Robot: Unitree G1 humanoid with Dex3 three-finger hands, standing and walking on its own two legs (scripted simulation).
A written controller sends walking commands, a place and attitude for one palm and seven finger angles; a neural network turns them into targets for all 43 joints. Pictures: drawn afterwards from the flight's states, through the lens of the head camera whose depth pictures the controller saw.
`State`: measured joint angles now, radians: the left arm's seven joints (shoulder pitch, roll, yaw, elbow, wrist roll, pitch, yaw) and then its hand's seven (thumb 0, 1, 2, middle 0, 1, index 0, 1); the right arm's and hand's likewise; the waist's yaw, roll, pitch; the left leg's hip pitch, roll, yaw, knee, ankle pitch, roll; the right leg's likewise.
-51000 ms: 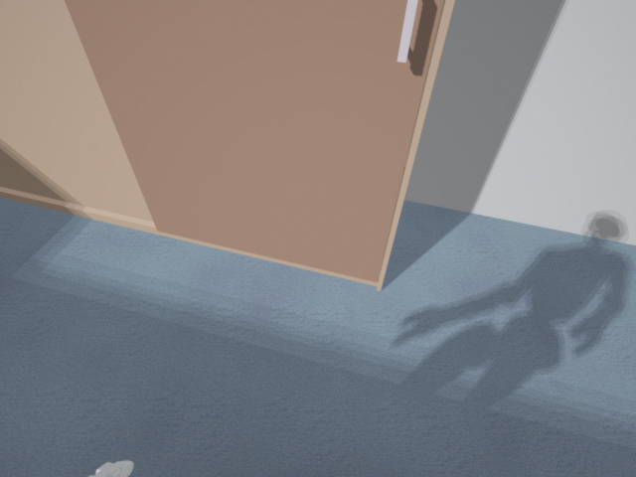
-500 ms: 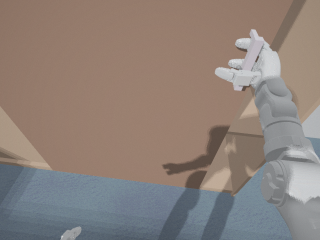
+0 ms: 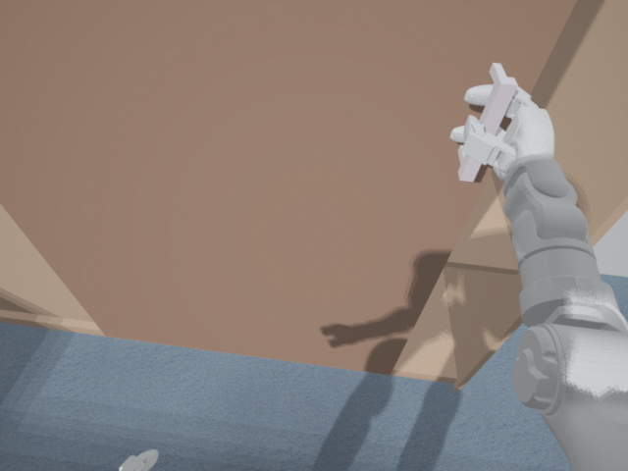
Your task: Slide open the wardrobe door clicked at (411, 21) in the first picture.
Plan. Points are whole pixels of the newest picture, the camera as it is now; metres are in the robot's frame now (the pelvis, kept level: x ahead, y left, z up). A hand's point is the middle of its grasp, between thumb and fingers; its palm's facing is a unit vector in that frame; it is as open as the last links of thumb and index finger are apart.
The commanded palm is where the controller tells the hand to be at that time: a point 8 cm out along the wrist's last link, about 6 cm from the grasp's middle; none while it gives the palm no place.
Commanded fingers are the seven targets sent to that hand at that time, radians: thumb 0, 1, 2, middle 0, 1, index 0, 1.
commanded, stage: grip the handle and tug to test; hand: right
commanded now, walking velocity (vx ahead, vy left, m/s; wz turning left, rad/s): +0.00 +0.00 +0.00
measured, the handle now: (481, 124) +0.52 -0.15 +0.21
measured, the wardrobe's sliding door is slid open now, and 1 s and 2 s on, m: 0.22 0.22 0.22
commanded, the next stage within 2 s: tug the door sideways, standing still in 0.58 s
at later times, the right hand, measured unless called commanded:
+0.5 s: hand (470, 140) +0.47 -0.13 +0.22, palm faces +0.03 +1.00 +0.00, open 5.5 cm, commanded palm +0.42 -0.17 +0.21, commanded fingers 0.00 -0.90 -0.90 0.45 1.40 0.45 1.40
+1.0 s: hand (470, 140) +0.47 -0.13 +0.22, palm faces +0.08 +1.00 -0.02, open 5.6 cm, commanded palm +0.45 -0.15 +0.21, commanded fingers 0.00 -0.90 -0.90 0.45 1.40 0.45 1.40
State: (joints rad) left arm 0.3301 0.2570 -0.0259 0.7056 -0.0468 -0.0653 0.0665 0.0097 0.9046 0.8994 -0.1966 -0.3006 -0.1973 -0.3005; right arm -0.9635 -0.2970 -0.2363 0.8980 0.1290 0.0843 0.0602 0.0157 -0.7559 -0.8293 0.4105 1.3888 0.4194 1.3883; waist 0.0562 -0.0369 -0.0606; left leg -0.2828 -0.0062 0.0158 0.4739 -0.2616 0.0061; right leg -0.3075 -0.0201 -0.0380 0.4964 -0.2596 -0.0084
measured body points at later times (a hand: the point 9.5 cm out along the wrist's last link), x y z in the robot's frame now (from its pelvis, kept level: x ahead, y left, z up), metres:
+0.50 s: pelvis +0.01 +0.00 +0.00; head +0.02 +0.01 +0.45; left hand +0.10 +0.25 -0.12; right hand +0.46 -0.18 +0.22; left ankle -0.01 +0.12 -0.74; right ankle -0.01 -0.11 -0.74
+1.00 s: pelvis +0.03 +0.00 +0.00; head +0.04 +0.02 +0.45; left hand +0.19 +0.24 -0.11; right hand +0.46 -0.18 +0.22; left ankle -0.01 +0.12 -0.74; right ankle -0.01 -0.11 -0.74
